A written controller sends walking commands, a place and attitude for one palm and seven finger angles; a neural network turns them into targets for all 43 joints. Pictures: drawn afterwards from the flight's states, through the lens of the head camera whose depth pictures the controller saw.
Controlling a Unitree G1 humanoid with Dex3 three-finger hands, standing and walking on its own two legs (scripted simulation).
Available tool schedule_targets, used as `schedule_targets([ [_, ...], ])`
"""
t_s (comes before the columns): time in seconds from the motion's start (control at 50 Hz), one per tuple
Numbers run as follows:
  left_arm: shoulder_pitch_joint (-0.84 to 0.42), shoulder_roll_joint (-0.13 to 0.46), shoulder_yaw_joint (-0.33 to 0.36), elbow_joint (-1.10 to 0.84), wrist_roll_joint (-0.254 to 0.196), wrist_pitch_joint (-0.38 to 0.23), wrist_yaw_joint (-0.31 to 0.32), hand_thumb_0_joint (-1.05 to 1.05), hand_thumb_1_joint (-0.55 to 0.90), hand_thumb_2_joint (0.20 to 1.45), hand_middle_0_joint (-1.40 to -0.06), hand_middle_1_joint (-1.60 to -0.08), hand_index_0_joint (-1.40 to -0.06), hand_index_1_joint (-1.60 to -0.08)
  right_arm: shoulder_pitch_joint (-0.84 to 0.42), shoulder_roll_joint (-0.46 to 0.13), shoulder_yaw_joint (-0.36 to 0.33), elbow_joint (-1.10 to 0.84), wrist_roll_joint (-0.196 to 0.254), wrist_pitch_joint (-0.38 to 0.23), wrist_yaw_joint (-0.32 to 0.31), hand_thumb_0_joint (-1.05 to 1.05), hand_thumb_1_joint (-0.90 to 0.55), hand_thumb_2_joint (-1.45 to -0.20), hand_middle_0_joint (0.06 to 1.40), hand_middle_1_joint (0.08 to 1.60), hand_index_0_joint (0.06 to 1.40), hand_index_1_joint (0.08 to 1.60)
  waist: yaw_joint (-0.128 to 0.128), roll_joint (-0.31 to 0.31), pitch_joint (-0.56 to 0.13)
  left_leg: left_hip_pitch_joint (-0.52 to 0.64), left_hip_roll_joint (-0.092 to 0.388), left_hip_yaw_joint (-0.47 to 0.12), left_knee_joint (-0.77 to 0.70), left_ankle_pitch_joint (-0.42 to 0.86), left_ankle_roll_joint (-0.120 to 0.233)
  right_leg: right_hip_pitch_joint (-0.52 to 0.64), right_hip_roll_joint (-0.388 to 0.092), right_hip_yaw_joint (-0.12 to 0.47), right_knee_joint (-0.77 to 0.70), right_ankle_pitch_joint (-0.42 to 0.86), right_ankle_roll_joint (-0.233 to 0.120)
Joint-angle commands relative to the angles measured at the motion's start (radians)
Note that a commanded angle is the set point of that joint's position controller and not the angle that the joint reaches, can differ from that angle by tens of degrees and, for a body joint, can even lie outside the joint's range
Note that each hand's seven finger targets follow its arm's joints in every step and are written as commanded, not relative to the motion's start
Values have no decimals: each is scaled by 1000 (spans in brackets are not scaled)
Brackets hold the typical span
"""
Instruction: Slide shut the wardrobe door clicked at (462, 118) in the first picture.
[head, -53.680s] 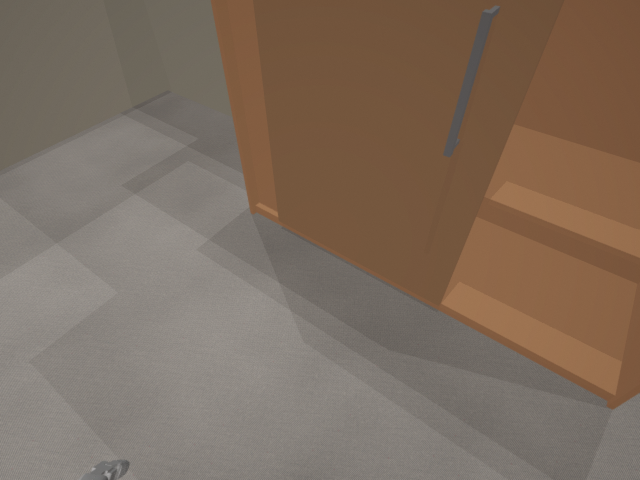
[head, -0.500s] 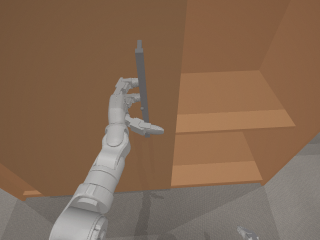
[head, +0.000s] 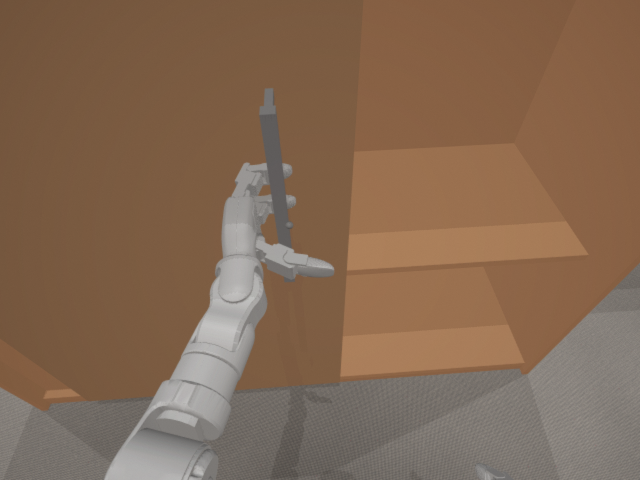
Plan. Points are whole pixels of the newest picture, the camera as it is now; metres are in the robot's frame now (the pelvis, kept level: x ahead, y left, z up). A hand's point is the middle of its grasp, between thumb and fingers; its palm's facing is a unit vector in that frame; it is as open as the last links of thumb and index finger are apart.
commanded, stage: move the hooked fingers beside the handle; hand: left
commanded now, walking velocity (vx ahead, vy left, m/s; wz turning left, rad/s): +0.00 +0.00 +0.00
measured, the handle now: (281, 202) +0.47 +0.07 +0.09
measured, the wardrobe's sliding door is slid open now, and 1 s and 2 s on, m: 0.59 0.59 0.59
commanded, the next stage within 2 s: none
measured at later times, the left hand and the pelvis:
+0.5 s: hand (284, 227) +0.40 +0.05 +0.12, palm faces +0.04 -1.00 -0.01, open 14.4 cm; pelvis +0.00 -0.01 +0.00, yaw +0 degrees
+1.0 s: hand (264, 229) +0.39 +0.08 +0.12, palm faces +0.04 -1.00 -0.01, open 14.0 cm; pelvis +0.00 +0.00 +0.00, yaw +1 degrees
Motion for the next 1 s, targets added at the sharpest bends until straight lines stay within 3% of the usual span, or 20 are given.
schedule_targets([
  [0.0,-386,94,50,-206,2,-69,2,0,-500,300,-300,-1200,-300,-1200,-27,-110,-35,-118,8,-36,-10,0,-900,-900,200,300,200,300,1,-143,-254,63,-25,36,-71,227,26,163,15,-52,-92,281,-16],
  [0.04,-428,75,28,-211,3,-71,-1,0,-500,300,-300,-1200,-300,-1200,-32,-107,-32,-118,8,-35,-12,0,-900,-900,200,300,200,300,-16,-118,-248,77,-25,41,-69,215,28,137,15,-48,-96,273,-13],
  [0.1,-402,66,18,-236,6,-83,-7,0,-500,300,-300,-1200,-300,-1200,-27,-105,-37,-124,8,-38,-10,0,-900,-900,200,300,200,300,-3,-73,-292,102,-25,39,-63,263,25,158,14,-52,-77,312,-20],
  [0.16,-395,46,-6,-250,1,-85,-19,0,-500,300,-300,-1200,-300,-1200,-25,-104,-37,-123,10,-41,-8,0,-900,-900,200,300,200,300,-10,-79,-292,110,-23,40,-61,277,24,153,16,-55,-75,337,-18],
  [0.22,-367,89,40,-238,-9,-77,-22,0,-500,300,-300,-1200,-300,-1200,-27,-112,-39,-125,11,-39,-10,0,-900,-900,200,300,200,300,-1,-131,-285,93,-23,42,-66,268,27,172,15,-49,-84,339,-13],
  [0.3,-320,84,35,-270,-6,-76,-31,0,-500,300,-300,-1200,-300,-1200,-34,-106,-38,-136,12,-36,-9,0,-900,-900,200,300,200,300,17,-90,-295,99,-24,44,-70,302,23,198,13,-53,-74,371,-19],
  [0.32,-331,77,27,-288,-10,-78,-32,0,-500,300,-300,-1200,-300,-1200,-37,-104,-36,-137,14,-38,-7,0,-900,-900,200,300,200,300,8,-89,-289,109,-22,44,-70,294,24,183,14,-51,-78,364,-17],
  [0.44,-309,140,89,-271,-15,-75,-29,0,-500,300,-300,-1200,-300,-1200,-48,-108,-33,-140,15,-35,-13,0,-900,-900,200,300,200,300,16,-119,-257,81,-24,51,-78,249,27,189,13,-43,-95,328,-13],
  [0.48,-323,121,71,-277,-13,-76,-33,0,-500,300,-300,-1200,-300,-1200,-47,-105,-34,-140,14,-35,-14,0,-900,-900,200,300,200,300,12,-112,-263,88,-25,51,-78,249,27,186,13,-44,-94,328,-13],
  [0.54,-287,168,117,-292,-13,-78,-34,0,-500,300,-300,-1200,-300,-1200,-44,-107,-36,-143,13,-34,-16,0,-900,-900,200,300,200,300,30,-102,-299,93,-25,54,-78,280,27,217,11,-40,-87,366,-14],
  [0.58,-292,142,87,-303,-16,-74,-48,0,-500,300,-300,-1200,-300,-1200,-44,-106,-34,-144,15,-35,-15,0,-900,-900,200,300,200,300,17,-113,-284,93,-26,57,-78,288,28,216,10,-41,-90,390,-11],
  [0.6,-266,163,106,-277,-13,-69,-51,0,-500,300,-300,-1200,-300,-1200,-43,-109,-37,-141,17,-31,-17,0,-900,-900,200,300,200,300,26,-116,-270,79,-26,55,-78,281,27,221,10,-42,-91,376,-14],
  [0.64,-305,146,78,-265,-18,-61,-67,0,-500,300,-300,-1200,-300,-1200,-44,-113,-33,-137,21,-30,-19,0,-900,-900,200,300,200,300,3,-126,-230,78,-26,52,-82,238,29,180,12,-42,-106,328,-9],
  [0.74,-411,116,34,-283,-34,-74,-93,0,-500,300,-300,-1200,-300,-1200,-46,-113,-35,-124,27,-44,-30,0,-900,-900,200,300,200,300,-17,-54,-247,121,-24,37,-79,212,26,138,15,-46,-107,266,-15],
  [0.78,-402,110,35,-290,-41,-86,-96,0,-500,300,-300,-1200,-300,-1200,-43,-114,-37,-121,27,-55,-30,0,-900,-900,200,300,200,300,-11,-61,-279,138,-22,29,-75,239,25,143,18,-52,-94,284,-18],
  [0.84,-383,127,50,-250,-38,-88,-93,0,-500,300,-300,-1200,-300,-1200,-38,-119,-36,-115,26,-58,-27,0,-900,-900,200,300,200,300,-6,-80,-266,122,-22,22,-77,235,23,137,18,-56,-89,275,-18],
  [0.86,-387,104,28,-252,-34,-87,-94,0,-500,300,-300,-1200,-300,-1200,-41,-117,-35,-118,26,-58,-25,0,-900,-900,200,300,200,300,-9,-67,-267,125,-22,25,-76,236,23,129,17,-56,-87,275,-17],
  [0.88,-378,113,40,-222,-30,-82,-89,0,-500,300,-300,-1200,-300,-1200,-35,-119,-35,-114,25,-57,-24,0,-900,-900,200,300,200,300,-8,-97,-256,113,-22,20,-75,239,23,127,17,-60,-85,276,-18],
  [0.98,-398,161,95,-203,-25,-81,-70,0,-500,300,-300,-1200,-300,-1200,-41,-119,-30,-120,22,-51,-25,0,-900,-900,200,300,200,300,5,-87,-248,85,-26,27,-83,206,24,134,15,-53,-92,243,-17],
])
